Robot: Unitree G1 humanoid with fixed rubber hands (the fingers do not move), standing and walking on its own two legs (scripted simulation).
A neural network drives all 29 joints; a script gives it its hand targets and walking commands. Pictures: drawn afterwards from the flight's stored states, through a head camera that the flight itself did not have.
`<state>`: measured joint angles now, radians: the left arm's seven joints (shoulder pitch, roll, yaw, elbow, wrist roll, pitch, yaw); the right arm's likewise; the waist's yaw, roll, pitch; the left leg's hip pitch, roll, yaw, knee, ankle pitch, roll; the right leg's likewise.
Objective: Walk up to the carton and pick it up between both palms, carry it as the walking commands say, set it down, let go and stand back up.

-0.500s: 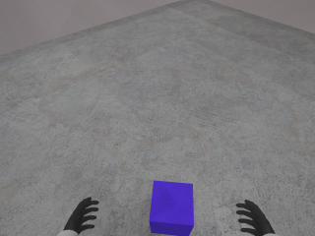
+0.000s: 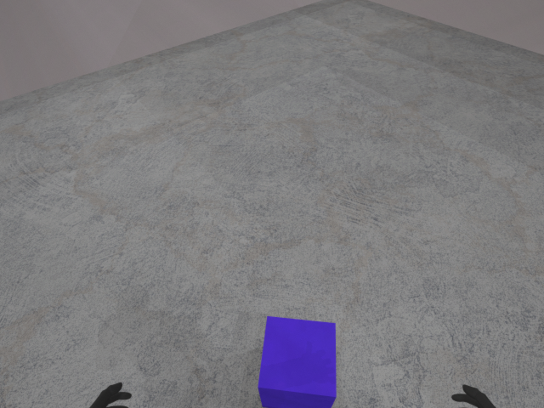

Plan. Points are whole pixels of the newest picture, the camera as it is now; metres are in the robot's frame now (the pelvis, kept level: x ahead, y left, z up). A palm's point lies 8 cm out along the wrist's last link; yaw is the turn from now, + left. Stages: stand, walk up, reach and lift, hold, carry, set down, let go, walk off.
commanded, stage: stand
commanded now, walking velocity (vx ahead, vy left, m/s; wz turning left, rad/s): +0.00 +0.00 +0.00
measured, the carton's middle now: (297, 366) +0.38 -0.03 -0.65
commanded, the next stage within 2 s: none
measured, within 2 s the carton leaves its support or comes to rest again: neither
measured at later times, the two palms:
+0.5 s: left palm out of the picture +0.08 +0.30 -0.09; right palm out of the picture +0.09 -0.30 -0.10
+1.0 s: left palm out of the picture +0.06 +0.31 -0.09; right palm out of the picture +0.07 -0.31 -0.10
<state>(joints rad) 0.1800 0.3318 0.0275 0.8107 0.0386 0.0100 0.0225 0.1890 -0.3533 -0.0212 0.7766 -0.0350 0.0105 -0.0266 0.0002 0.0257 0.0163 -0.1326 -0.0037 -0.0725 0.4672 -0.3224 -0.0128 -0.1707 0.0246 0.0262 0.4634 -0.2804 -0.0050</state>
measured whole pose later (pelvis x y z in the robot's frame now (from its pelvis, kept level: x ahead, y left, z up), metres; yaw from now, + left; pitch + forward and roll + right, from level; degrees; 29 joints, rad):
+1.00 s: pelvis -0.02 +0.00 +0.01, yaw +0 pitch -3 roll +0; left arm 0.13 0.38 0.02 1.02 0.02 0.00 0.01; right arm 0.16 -0.39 0.00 0.98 -0.02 -0.01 -0.02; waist 0.01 0.01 0.03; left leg -0.09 0.00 -0.07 0.37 -0.24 -0.02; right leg -0.13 0.01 0.02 0.37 -0.20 0.00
